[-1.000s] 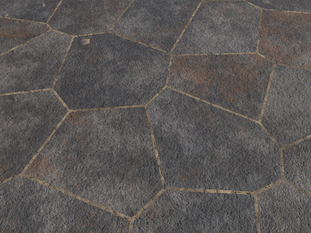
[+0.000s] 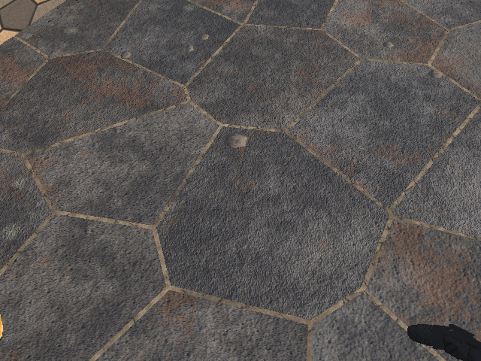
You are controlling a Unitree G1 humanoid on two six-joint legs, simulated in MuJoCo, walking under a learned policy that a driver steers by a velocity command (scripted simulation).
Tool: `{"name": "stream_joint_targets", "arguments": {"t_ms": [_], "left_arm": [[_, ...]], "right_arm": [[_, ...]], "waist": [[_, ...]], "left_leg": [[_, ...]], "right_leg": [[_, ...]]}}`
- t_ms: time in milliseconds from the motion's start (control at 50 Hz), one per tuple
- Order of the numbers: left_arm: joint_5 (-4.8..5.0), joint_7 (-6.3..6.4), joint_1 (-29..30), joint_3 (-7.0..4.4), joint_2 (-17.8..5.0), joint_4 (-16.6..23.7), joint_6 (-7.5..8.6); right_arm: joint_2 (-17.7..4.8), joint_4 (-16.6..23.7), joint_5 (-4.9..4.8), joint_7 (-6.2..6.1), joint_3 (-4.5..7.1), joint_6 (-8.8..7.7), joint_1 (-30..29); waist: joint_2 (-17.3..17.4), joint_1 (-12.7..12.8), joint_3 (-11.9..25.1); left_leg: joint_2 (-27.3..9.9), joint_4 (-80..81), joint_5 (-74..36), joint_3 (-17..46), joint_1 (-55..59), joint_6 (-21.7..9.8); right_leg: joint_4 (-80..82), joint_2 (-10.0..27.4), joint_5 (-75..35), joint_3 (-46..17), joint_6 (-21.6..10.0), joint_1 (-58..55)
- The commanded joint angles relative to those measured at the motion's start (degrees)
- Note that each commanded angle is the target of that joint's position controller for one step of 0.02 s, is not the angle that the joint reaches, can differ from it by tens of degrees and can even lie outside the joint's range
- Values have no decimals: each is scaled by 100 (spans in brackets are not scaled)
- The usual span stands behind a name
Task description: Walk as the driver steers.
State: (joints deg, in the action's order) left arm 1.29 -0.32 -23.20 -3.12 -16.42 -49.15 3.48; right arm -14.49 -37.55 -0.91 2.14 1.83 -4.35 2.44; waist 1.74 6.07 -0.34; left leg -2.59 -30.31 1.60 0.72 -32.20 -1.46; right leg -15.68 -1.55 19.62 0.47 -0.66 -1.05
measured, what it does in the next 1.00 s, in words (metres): walks ahead: left foot, then right foot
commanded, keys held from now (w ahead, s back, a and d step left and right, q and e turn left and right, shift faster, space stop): w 0.08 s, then w+e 0.12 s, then no key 0.80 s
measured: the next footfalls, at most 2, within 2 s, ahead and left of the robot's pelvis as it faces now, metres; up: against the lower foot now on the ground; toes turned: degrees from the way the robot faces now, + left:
left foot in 0.04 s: +0.19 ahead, +0.12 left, +0.00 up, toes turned +1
right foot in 0.50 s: +0.41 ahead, -0.11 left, +0.00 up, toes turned -5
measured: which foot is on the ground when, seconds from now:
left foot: up 0.00-0.02, down 0.04-0.52, up 0.54-0.76, down 0.78-1.00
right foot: down 0.00-0.04, up 0.06-0.48, down 0.50-1.00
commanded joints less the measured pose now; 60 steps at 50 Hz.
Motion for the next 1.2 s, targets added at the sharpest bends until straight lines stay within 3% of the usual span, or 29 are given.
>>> {"name": "stream_joint_targets", "arguments": {"t_ms": [20, 40, 60, 80, 100, 120, 140, 160, 200, 260, 300, 360, 460, 500, 520, 540, 560, 580, 600, 620, 660, 700, 740, 780, 800, 820, 860, 940, 1200], "left_arm": [[27, 68, 166, -250, -1065, 228, -30], [-20, 83, 180, -184, -906, 268, -32], [-220, 100, 141, -33, -530, 440, -3], [-99, 50, -566, 89, -93, 480, 129], [40, 12, -140, -46, -723, 405, 204], [120, -14, 404, -102, -886, 552, 238], [82, 7, 634, -93, -794, 570, 224], [10, 19, 711, -117, -740, 579, 179], [30, 23, 449, -111, -540, 491, 29], [-87, 82, 606, -95, -369, 581, -71], [-150, 58, 806, -35, -218, 644, -50], [-154, -40, 1422, 44, -76, 763, 9], [-198, -130, 1643, -42, -380, 895, 38], [-263, -78, 1074, -172, -701, 690, 63], [-337, -18, 797, -260, -1144, 690, 46], [-368, 34, 618, -165, -865, 640, -37], [-245, 13, 568, -42, -431, 582, -99], [-190, -21, 864, -9, -388, 594, -121], [-196, -30, 1217, 8, -349, 625, -131], [-199, -27, 1603, -4, -403, 671, -153], [-279, 17, 2027, -61, -504, 692, -233], [-282, 61, 2095, -57, -434, 636, -266], [-188, 85, 2110, -42, -357, 529, -284], [-202, 81, 1846, 23, -162, 331, -289], [-216, 83, 1709, -8, -209, 321, -297], [-238, 113, 1813, -8, -209, 293, -297], [-227, 166, 1746, -17, -160, 190, -290], [-203, 170, 1623, -41, -181, -68, -286], [-125, 235, 1566, -66, -249, -720, -390]], "right_arm": [[-747, 282, 34, 3, 290, -121, 373], [-1034, 44, 68, -50, 424, -111, 1244], [-1501, -108, 124, -122, 531, -68, 2281], [-1713, -194, 121, -68, 544, -48, 2301], [-1155, -143, 43, -73, 421, -34, 2169], [-958, -122, 34, -97, 349, -41, 1835], [-853, -103, 88, -92, 304, -50, 1488], [-701, -107, 130, -74, 268, -74, 1238], [-598, -176, 171, -68, 261, -169, 1057], [-746, -385, 195, -100, 296, -237, 1022], [-802, -472, 171, -163, 303, -184, 961], [-892, -642, 128, -226, 300, -92, 1194], [-1036, -939, 6, -265, 336, 100, 1307], [-917, -1022, 17, -286, 301, 134, 1422], [-692, -978, 192, -271, 213, 61, 1811], [-267, -1105, 215, -223, 30, 39, 2338], [-515, -1157, 104, -193, 89, 127, 2078], [-733, -1061, 7, -206, 154, 229, 1733], [-695, -1048, -6, -266, 167, 349, 1484], [-682, -1041, 42, -331, 183, 466, 1384], [-567, -1143, 79, -429, 172, 621, 1501], [-453, -1328, 109, -450, 157, 639, 1728], [-384, -1466, 171, -410, 151, 626, 1821], [-557, -1354, 308, -397, 159, 619, 1551], [-905, -1321, 235, -431, 234, 614, 1327], [-766, -1354, 203, -427, 212, 562, 1168], [-542, -1402, 226, -426, 142, 421, 938], [-528, -1593, 141, -403, 124, 261, 1187], [-422, -1986, 106, -394, 68, 340, 1358]], "waist": [[-680, -710, 232], [-549, -1091, 836], [363, -1394, 1737], [1803, -965, 2252], [967, -1207, 1717], [615, -1186, 961], [169, -997, 604], [167, -840, 316], [393, -586, 238], [158, -413, 20], [161, -403, 56], [180, -694, 135], [287, -654, 270], [-18, -412, 600], [-677, -550, 1230], [-1450, -550, 1977], [-1290, -405, 2129], [-981, -419, 1670], [-704, -505, 1217], [-640, -632, 840], [-1014, -829, 603], [-1029, -897, 719], [-934, -973, 711], [-630, -837, 304], [-66, -567, -31], [240, -571, -180], [485, -462, -205], [143, -569, -43], [-162, -643, 131]], "left_leg": [[273, 369, 202, -267, 1150, -306], [108, 259, 46, -120, 2500, -512], [-1146, 86, -225, 1365, 4170, -909], [-2048, 896, 1083, 3940, 5487, -1773], [-1899, 1172, 1948, 3778, 5137, -1557], [-1719, 1278, 1757, 2877, 4378, -1320], [-1492, 1441, 1246, 2294, 3620, -1191], [-1304, 1637, 833, 1849, 3062, -1141], [-1156, 1991, 414, 1268, 2470, -1099], [-1106, 1968, -2042, 505, 2100, -1183], [-880, 1878, -2748, -32, 2045, -1069], [-696, 1809, -2741, -346, 2155, -916], [-996, 1029, -2516, -44, 2950, -771], [-543, 49, -2233, -202, 2834, -399], [-148, -942, -805, -397, 1970, -75], [288, -2290, 2325, -244, 909, 280], [265, -2900, 3923, 223, 679, 417], [84, -3093, 3926, 374, 456, 429], [-33, -2969, 3757, 327, 342, 443], [-131, -2550, 3484, 307, 492, 479], [-82, -1730, 2860, 123, 1263, 529], [-3, -1068, 1977, -14, 1920, 465], [105, -242, 1004, -188, 2517, 312], [-211, 421, 1045, 164, 2468, 51], [-349, 634, 2134, 313, 1708, -125], [-295, 918, 2960, 368, 974, -154], [-281, 1160, 2757, 378, 686, 34], [-185, 879, 1674, 242, 1261, 117], [-41, 671, 176, 33, 1886, 60]], "right_leg": [[-730, 1377, -4062, -580, -710, 89], [-1799, 1095, -4105, -338, -533, 582], [-3742, 658, -2087, -31, -295, 1808], [-5298, -185, 1374, -356, -56, 3812], [-5832, 173, 1322, -806, -87, 4485], [-5774, 407, 746, -695, -135, 4680], [-5522, 648, 260, -590, -107, 4428], [-5224, 785, -43, -593, -63, 4236], [-5016, 916, -371, -658, 8, 3726], [-4470, 801, -642, -592, 207, 3680], [-3589, 767, -1303, -399, 245, 3473], [-2330, 565, -2338, -103, 188, 2961], [-1472, 372, -1945, -148, -101, 2692], [-798, 325, -3521, -136, -353, 1542], [-1415, 1168, -6098, -874, -786, 95], [-1450, 2218, -6803, -2075, -1807, -1076], [-1176, 2313, -6025, -2412, -2001, -869], [-937, 2085, -4881, -2203, -1784, -348], [-729, 1909, -3905, -1996, -1555, 220], [-455, 1761, -2999, -1797, -1367, 892], [-73, 1434, -1791, -1464, -1142, 1861], [4, 1267, -1223, -1164, -1055, 2168], [-23, 1080, -74, -920, -819, 2430], [-131, 765, 1111, -747, -279, 2660], [-280, 452, 938, -458, -61, 2383], [-578, 314, 360, -273, 57, 1752], [-919, 320, -437, -220, 3, 1195], [-1014, 353, -1258, -237, -106, 1180], [-1164, 387, -2329, -203, -63, 912]]}}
